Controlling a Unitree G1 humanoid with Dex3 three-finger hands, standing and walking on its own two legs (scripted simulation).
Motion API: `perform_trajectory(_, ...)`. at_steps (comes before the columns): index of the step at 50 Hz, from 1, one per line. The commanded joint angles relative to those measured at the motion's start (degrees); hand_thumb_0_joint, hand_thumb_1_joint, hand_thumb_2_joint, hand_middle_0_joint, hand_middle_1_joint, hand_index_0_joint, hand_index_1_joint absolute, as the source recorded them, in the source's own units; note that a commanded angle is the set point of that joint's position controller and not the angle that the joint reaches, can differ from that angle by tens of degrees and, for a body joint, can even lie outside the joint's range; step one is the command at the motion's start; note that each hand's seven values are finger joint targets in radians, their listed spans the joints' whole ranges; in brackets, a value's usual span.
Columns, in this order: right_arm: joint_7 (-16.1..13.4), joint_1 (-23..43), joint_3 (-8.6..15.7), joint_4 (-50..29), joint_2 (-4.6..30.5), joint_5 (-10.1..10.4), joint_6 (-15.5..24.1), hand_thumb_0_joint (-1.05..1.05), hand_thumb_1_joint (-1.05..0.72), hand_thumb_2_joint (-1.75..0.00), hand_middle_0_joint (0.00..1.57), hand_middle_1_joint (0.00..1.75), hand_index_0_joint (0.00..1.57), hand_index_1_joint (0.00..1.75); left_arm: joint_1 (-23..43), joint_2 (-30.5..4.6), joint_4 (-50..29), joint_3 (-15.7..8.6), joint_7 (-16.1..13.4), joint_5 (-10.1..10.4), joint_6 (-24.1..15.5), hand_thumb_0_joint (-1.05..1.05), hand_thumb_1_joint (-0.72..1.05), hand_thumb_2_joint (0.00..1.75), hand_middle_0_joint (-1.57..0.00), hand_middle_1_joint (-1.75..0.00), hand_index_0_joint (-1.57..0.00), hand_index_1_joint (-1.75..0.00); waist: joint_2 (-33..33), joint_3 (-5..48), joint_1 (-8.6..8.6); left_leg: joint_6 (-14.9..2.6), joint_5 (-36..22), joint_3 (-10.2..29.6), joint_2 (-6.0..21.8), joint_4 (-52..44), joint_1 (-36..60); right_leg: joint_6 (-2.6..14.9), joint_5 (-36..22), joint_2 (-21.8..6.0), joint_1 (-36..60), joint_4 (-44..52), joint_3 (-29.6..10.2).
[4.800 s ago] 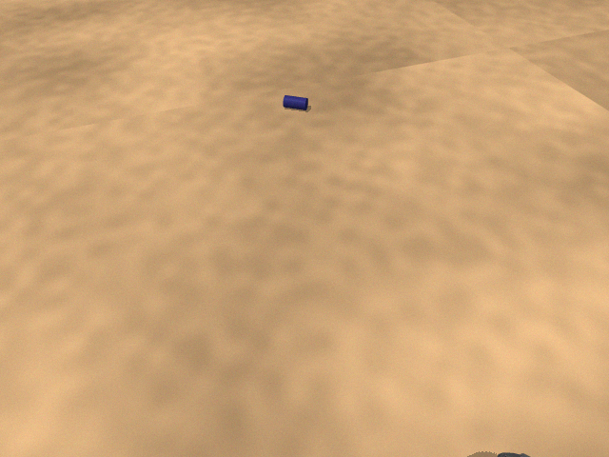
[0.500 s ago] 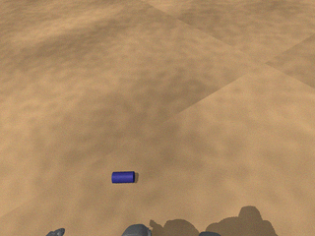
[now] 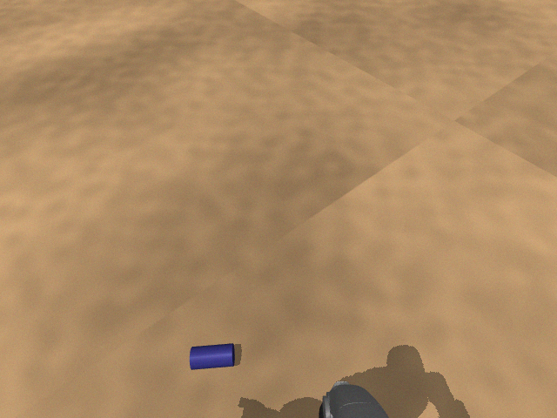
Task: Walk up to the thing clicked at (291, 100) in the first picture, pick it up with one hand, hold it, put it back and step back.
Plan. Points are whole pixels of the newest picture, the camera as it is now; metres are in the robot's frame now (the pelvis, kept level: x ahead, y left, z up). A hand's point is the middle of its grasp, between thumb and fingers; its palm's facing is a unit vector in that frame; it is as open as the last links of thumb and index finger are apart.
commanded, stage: walk up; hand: left
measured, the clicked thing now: (212, 356) +0.40 +0.23 -0.73
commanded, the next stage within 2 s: stand in 1.52 s
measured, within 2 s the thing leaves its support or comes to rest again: neither
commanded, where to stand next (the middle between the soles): +0.15 +0.00 m, yaw -1 degrees
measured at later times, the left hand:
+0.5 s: hand out of the picture +0.17 +0.30 -0.17, palm faces -0.02 -0.93 -0.37, open 7.3 cm
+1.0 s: hand (114, 412) +0.17 +0.28 -0.14, palm faces -0.01 -0.94 -0.33, open 7.3 cm
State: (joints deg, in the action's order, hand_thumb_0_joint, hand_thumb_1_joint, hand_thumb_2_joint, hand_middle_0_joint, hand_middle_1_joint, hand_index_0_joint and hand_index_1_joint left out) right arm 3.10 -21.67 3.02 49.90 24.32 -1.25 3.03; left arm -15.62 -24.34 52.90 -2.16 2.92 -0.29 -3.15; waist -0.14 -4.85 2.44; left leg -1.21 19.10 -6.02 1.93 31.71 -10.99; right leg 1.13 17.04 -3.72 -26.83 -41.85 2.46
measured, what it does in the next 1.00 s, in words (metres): steps on the spot: right foot, then left foot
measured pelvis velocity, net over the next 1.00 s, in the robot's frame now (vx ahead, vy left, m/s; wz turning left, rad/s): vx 0.10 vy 0.02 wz -0.01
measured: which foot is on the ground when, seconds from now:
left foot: down 0.00-0.08, up 0.10-0.32, down 0.34-1.00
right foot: up 0.00-0.04, down 0.06-1.00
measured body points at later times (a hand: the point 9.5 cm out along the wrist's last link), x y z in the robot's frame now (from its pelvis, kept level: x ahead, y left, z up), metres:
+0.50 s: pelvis +0.08 +0.03 -0.02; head +0.11 +0.04 +0.43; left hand +0.17 +0.35 -0.14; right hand +0.19 -0.28 -0.13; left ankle +0.15 +0.16 -0.73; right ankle +0.12 -0.12 -0.73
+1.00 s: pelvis +0.10 +0.02 +0.01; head +0.11 +0.02 +0.46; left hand +0.17 +0.33 -0.12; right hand +0.21 -0.28 -0.12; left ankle +0.15 +0.16 -0.73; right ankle +0.12 -0.12 -0.73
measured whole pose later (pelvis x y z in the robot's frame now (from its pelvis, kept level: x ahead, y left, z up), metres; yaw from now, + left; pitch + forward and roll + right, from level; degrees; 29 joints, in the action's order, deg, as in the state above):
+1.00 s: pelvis +0.10 +0.02 +0.01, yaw -1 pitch -2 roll +0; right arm 0.9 -0.5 -0.4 66.6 20.8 0.3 0.5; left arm -4.1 -19.9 66.7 0.4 0.8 0.5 -0.1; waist 0.9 -4.1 -1.1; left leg 1.5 7.4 -1.0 2.6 21.9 -12.3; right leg -2.1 9.9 -2.3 -9.7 -21.8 0.4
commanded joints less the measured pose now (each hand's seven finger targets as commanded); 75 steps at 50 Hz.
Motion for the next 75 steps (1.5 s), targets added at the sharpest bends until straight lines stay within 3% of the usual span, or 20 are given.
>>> perform_trajectory(1,-1.02,3.41,3.49,-6.08,13.22,1.05,0.50,0.00,-0.90,-0.90,0.20,0.30,0.20,0.30,-4.94,-9.96,-2.68,-3.73,-1.68,-0.16,-2.63,0.00,0.90,0.90,-0.20,-0.30,-0.20,-0.30,4.32,4.93,-4.30,-7.86,-18.72,7.44,9.94,0.54,-5.14,0.65,-8.23,4.48,16.64,11.51,3.56)
perform_trajectory(2,-1.23,2.53,2.50,-6.41,10.76,1.49,0.49,0.00,-0.90,-0.90,0.20,0.30,0.20,0.30,-8.30,-12.06,-2.02,-4.49,-2.31,-0.33,-2.77,0.00,0.90,0.90,-0.20,-0.30,-0.20,-0.30,-1.26,7.46,-6.24,-5.57,-18.85,4.61,6.76,9.10,-8.77,2.11,-7.03,3.65,24.38,14.53,0.49)
perform_trajectory(3,-1.57,1.41,0.99,-7.16,7.12,1.88,0.57,0.00,-0.90,-0.90,0.20,0.30,0.20,0.30,-11.51,-16.29,-2.16,-5.74,-3.27,-0.81,-3.12,0.00,0.90,0.90,-0.20,-0.30,-0.20,-0.30,-12.01,10.85,-7.67,-2.38,-9.21,1.35,1.83,24.55,-16.42,5.72,-8.66,-9.81,30.26,19.10,-18.77)
perform_trajectory(4,-2.07,0.60,1.15,-6.90,8.02,1.71,-0.24,0.00,-0.90,-0.90,0.20,0.30,0.20,0.30,-9.59,-19.67,-3.87,-5.83,-3.59,-0.19,-3.06,0.00,0.90,0.90,-0.20,-0.30,-0.20,-0.30,-13.08,9.25,-6.28,-0.80,12.05,3.53,-2.98,29.34,-25.06,13.01,-8.35,-20.74,30.97,24.36,-36.81)
perform_trajectory(5,-2.96,2.03,2.61,-5.72,12.01,1.09,-1.18,0.00,-0.90,-0.90,0.20,0.30,0.20,0.30,-7.20,-19.28,-4.63,-5.50,-3.49,0.59,-2.60,0.00,0.90,0.90,-0.20,-0.30,-0.20,-0.30,-7.28,6.92,-5.86,-0.58,15.77,8.47,0.66,33.90,-24.21,17.42,-10.70,-22.23,25.61,21.63,-36.26)
perform_trajectory(6,-3.18,2.35,2.62,-5.04,12.16,1.41,-1.38,0.00,-0.90,-0.90,0.20,0.30,0.20,0.30,-5.86,-17.40,-5.15,-5.11,-3.66,0.83,-2.46,0.00,0.90,0.90,-0.20,-0.30,-0.20,-0.30,-5.28,4.95,-5.37,-0.55,14.88,10.09,1.61,34.25,-24.79,17.22,-14.67,-19.67,23.58,20.72,-29.87)
perform_trajectory(9,-2.86,-0.17,2.25,-2.09,10.35,1.48,-1.24,0.00,-0.90,-0.90,0.20,0.30,0.20,0.30,-1.49,-14.36,-6.00,-3.61,-4.13,0.11,-1.94,0.00,0.90,0.90,-0.20,-0.30,-0.20,-0.30,-8.28,4.86,-2.53,0.16,8.19,7.58,2.54,24.93,-17.89,12.61,-23.75,-12.19,15.62,16.64,-14.60)
perform_trajectory(13,-2.93,2.05,1.70,0.35,7.61,1.74,-1.19,0.00,-0.90,-0.90,0.20,0.30,0.20,0.30,3.22,-13.00,-5.88,-2.61,-4.16,-0.35,-1.03,0.00,0.90,0.90,-0.20,-0.30,-0.20,-0.30,-11.74,7.14,-2.06,1.39,-0.84,3.64,0.54,9.83,-6.86,10.57,-32.63,-8.92,9.02,10.03,-7.18)
perform_trajectory(15,-3.52,1.84,2.12,2.08,8.31,1.48,-0.65,0.00,-0.90,-0.90,0.20,0.30,0.20,0.30,5.72,-11.90,-5.99,-1.85,-4.06,0.75,0.08,0.00,0.90,0.90,-0.20,-0.30,-0.20,-0.30,-7.88,7.96,-0.40,0.97,-12.88,2.41,-0.92,1.53,1.15,7.42,-23.97,-7.38,3.61,4.52,-6.27)
perform_trajectory(16,-3.83,2.52,2.61,2.21,10.45,0.90,-0.38,0.00,-0.90,-0.90,0.20,0.30,0.20,0.30,6.18,-10.04,-6.06,-1.17,-3.97,1.10,0.64,0.00,0.90,0.90,-0.20,-0.30,-0.20,-0.30,-4.16,7.33,-0.08,-0.01,-17.30,6.47,1.71,-0.87,2.70,4.62,-15.46,-5.83,-0.15,2.92,-6.26)
perform_trajectory(17,-4.04,5.63,3.04,1.31,13.75,0.23,-0.06,0.00,-0.90,-0.90,0.20,0.30,0.20,0.30,5.07,-7.53,-6.00,-0.60,-3.89,1.53,1.28,0.00,0.90,0.90,-0.20,-0.30,-0.20,-0.30,3.94,7.43,-1.75,-2.54,-16.99,17.84,9.95,-4.77,1.25,1.90,-4.49,-1.25,-2.25,-0.69,-4.22)
perform_trajectory(18,-3.93,10.14,2.97,-0.03,16.78,1.28,-0.03,0.00,-0.90,-0.90,0.20,0.30,0.20,0.30,2.68,-8.77,-4.06,-0.87,-4.24,1.79,2.24,0.00,0.90,0.90,-0.20,-0.30,-0.20,-0.30,8.16,8.01,-3.12,-9.43,-12.22,27.87,18.57,-9.33,-7.38,0.25,9.77,2.68,5.00,-4.83,-1.83)
perform_trajectory(19,-3.66,13.93,2.94,0.04,16.61,1.37,-0.28,0.00,-0.90,-0.90,0.20,0.30,0.20,0.30,2.24,-11.04,-1.47,-1.66,-4.40,1.19,2.76,0.00,0.90,0.90,-0.20,-0.30,-0.20,-0.30,7.52,6.38,-3.68,-11.28,-6.12,27.89,18.11,-9.73,-13.22,0.41,12.99,1.17,10.36,-7.29,-3.41)
perform_trajectory(22,-3.75,18.42,1.38,1.06,13.20,1.27,-0.96,0.00,-0.90,-0.90,0.20,0.30,0.20,0.30,1.87,-10.39,1.55,-1.64,-3.74,0.65,2.24,0.00,0.90,0.90,-0.20,-0.30,-0.20,-0.30,7.63,4.73,-5.30,-4.43,-3.01,16.47,9.85,-4.98,-13.20,1.28,-0.62,0.39,11.98,4.88,-3.18)
perform_trajectory(25,-3.42,17.32,0.69,3.15,11.22,1.61,-1.35,0.00,-0.90,-0.90,0.20,0.30,0.20,0.30,6.32,-11.09,2.28,-1.27,-3.33,0.29,1.96,0.00,0.90,0.90,-0.20,-0.30,-0.20,-0.30,5.17,5.46,-2.73,-2.06,4.00,14.82,6.89,-5.52,-10.45,2.09,-0.81,-1.92,9.90,9.66,-7.85)
perform_trajectory(27,-3.25,18.59,0.36,4.46,11.22,1.20,-1.18,0.00,-0.90,-0.90,0.20,0.30,0.20,0.30,7.89,-10.23,3.09,-0.61,-3.15,0.56,1.83,0.00,0.90,0.90,-0.20,-0.30,-0.20,-0.30,5.61,5.86,-2.90,-2.01,5.06,15.37,7.16,-7.52,-7.96,1.26,-1.52,-1.45,10.16,10.55,-6.97)
perform_trajectory(32,-3.12,21.50,-0.64,6.96,9.72,1.87,-0.94,0.00,-0.90,-0.90,0.20,0.30,0.20,0.30,9.17,-10.15,6.44,-0.06,-3.20,0.60,1.26,0.00,0.90,0.90,-0.20,-0.30,-0.20,-0.30,2.44,8.16,-2.88,-1.37,-7.92,12.24,6.28,-5.67,-2.26,0.91,-8.93,-2.96,12.21,15.09,-7.50)
perform_trajectory(48,-2.78,24.01,-1.28,13.79,8.44,1.75,-1.34,0.00,-0.90,-0.90,0.20,0.30,0.20,0.30,13.68,-8.36,11.43,0.14,-2.78,0.55,1.72,0.00,0.90,0.90,-0.20,-0.30,-0.20,-0.30,-1.38,7.26,-2.81,0.93,-10.55,9.97,5.71,-13.71,3.66,-0.39,-7.45,-4.41,15.89,26.16,-7.16)
perform_trajectory(62,-2.95,22.74,-1.18,14.22,8.70,1.20,-1.14,0.00,-0.90,-0.90,0.20,0.30,0.20,0.30,14.46,-7.67,11.18,-0.50,-2.50,0.14,2.44,0.00,0.90,0.90,-0.20,-0.30,-0.20,-0.30,0.62,6.04,-2.60,0.94,-4.06,11.25,6.27,-17.40,0.12,-0.52,-5.86,-3.69,17.90,26.25,-6.42)
perform_trajectory(75,-3.07,21.22,-1.02,13.97,8.42,1.21,-1.13,0.00,-0.90,-0.90,0.20,0.30,0.20,0.30,13.80,-7.52,10.77,-0.77,-2.57,0.25,2.36,0.00,0.90,0.90,-0.20,-0.30,-0.20,-0.30,0.38,7.67,-2.27,0.84,-9.11,10.76,6.29,-16.31,2.01,-0.62,-9.54,-3.85,18.67,25.52,-6.11)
